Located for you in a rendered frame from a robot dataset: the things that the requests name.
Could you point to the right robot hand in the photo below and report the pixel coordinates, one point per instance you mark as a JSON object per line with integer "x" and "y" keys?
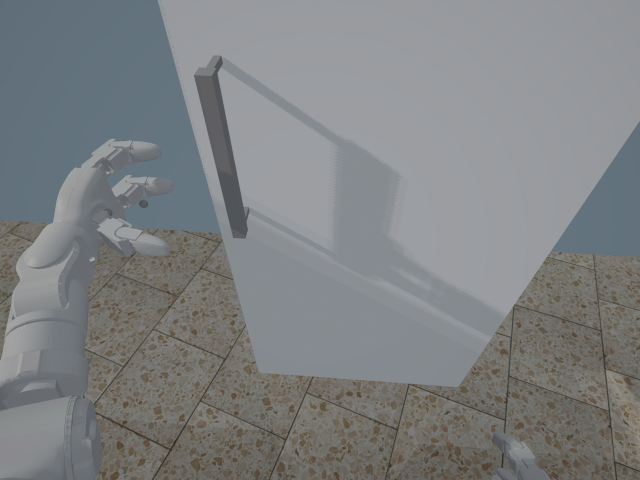
{"x": 521, "y": 460}

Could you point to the left robot hand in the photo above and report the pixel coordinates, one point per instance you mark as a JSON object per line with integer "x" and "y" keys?
{"x": 86, "y": 193}

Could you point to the robot left upper arm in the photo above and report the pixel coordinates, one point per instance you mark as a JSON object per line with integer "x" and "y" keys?
{"x": 51, "y": 440}

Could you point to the robot left forearm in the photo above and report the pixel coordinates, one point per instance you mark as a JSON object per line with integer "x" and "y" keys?
{"x": 43, "y": 354}

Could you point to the handle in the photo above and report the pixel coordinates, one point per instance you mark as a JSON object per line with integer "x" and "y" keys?
{"x": 210, "y": 96}

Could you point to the fridge door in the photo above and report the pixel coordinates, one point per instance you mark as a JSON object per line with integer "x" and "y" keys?
{"x": 408, "y": 164}

